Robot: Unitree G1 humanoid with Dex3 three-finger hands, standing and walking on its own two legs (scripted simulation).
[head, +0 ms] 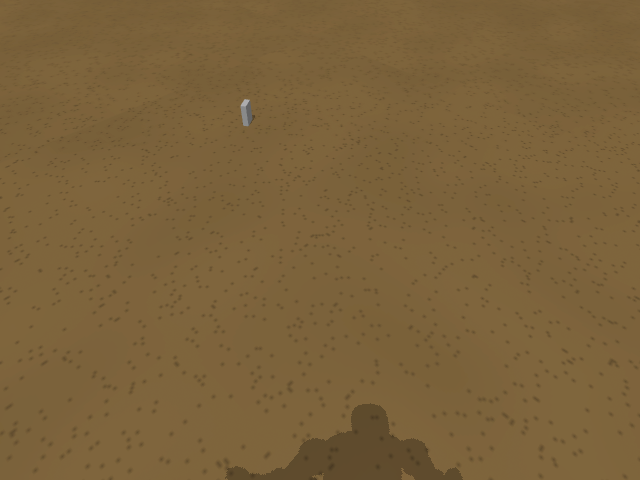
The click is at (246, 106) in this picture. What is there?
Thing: carton on end
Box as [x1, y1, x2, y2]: [240, 99, 251, 125]
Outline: 244,99 240,106 243,125 248,125 251,120 249,100
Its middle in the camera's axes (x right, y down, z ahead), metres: -0.41 -0.75 +2.26
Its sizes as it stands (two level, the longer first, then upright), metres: 0.075 0.031 0.122
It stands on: the floor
